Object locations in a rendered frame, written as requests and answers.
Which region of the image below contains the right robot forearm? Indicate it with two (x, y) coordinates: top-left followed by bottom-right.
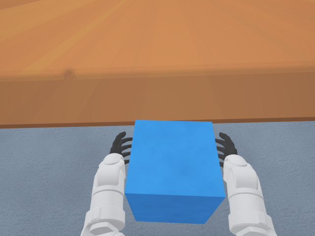
(223, 154), (277, 236)

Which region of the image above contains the robot right hand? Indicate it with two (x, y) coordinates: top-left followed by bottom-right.
(215, 132), (238, 167)

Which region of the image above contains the carton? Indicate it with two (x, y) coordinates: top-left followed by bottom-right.
(125, 120), (226, 224)

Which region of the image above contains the robot left hand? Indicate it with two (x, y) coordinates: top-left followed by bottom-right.
(109, 132), (133, 164)

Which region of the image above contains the left robot forearm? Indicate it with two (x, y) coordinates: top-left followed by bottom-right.
(80, 153), (126, 236)

